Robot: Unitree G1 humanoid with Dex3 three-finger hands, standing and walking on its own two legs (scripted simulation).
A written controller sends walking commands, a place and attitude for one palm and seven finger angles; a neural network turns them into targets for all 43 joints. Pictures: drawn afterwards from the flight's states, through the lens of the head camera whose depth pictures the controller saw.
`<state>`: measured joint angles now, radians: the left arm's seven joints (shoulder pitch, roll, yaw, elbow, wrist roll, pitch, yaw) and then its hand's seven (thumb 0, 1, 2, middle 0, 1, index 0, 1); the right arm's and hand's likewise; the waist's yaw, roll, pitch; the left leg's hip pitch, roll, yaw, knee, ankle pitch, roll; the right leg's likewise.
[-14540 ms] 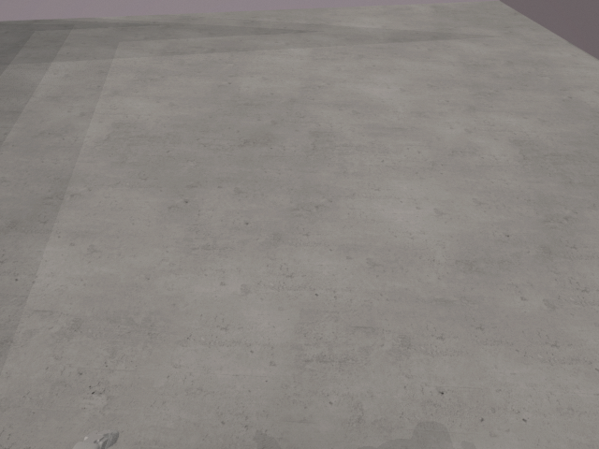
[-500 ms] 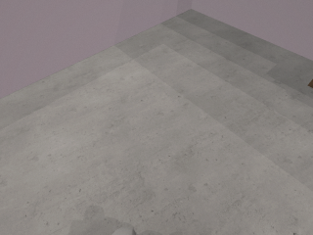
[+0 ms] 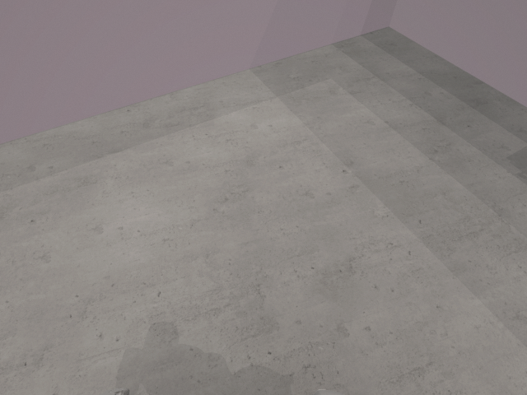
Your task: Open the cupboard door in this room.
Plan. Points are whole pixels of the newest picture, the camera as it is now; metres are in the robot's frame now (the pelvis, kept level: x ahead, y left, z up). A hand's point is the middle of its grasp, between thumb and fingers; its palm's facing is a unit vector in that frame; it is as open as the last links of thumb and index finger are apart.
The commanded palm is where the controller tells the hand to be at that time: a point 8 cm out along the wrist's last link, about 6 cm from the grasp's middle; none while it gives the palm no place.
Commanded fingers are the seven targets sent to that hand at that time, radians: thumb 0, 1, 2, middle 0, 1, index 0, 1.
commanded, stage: turn or walk to find it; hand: left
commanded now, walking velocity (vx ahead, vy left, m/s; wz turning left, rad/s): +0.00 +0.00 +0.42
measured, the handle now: out of the picture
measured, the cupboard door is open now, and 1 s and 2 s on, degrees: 0 0 0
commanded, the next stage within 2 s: none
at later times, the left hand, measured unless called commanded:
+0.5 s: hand out of the picture -0.02 +0.18 -0.17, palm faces +0.25 -0.93 -0.25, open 7.3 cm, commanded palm none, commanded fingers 0.00 0.90 0.90 -0.20 -0.30 -0.20 -0.30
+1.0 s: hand out of the picture -0.03 +0.21 -0.16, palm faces +0.42 -0.87 -0.26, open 7.4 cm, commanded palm none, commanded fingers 0.00 0.90 0.90 -0.20 -0.30 -0.20 -0.30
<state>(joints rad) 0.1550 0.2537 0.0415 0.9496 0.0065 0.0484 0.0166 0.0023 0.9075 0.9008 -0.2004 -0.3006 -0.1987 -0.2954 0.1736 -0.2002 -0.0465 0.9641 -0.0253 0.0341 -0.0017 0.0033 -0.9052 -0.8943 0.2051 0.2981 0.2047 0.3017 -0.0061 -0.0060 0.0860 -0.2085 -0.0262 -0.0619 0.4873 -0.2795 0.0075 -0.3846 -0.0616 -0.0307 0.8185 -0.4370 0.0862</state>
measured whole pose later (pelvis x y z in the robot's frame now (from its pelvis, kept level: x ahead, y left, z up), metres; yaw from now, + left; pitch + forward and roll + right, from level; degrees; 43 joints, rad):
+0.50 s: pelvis -0.02 -0.02 +0.00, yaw +14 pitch +0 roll +1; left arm 0.23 0.20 0.03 0.97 0.03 0.01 0.02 0.00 0.91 0.90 -0.21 -0.30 -0.21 -0.30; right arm 0.17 -0.23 -0.06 1.01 -0.01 0.07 0.01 0.01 -0.91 -0.90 0.20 0.30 0.20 0.30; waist 0.01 -0.01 0.10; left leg -0.33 0.04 0.04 0.81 -0.46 -0.05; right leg -0.23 -0.13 -0.25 0.53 -0.28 -0.01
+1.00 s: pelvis -0.04 -0.01 +0.00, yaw +25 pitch +0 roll +0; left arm 0.14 0.22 0.04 0.95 0.01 0.05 0.02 0.00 0.91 0.90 -0.20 -0.30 -0.20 -0.30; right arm 0.20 -0.20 -0.05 0.97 -0.03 0.04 0.00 0.00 -0.91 -0.89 0.20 0.30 0.20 0.30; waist -0.03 0.01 0.07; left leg -0.25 -0.04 -0.06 0.48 -0.23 0.02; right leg -0.34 -0.05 -0.03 0.76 -0.43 0.08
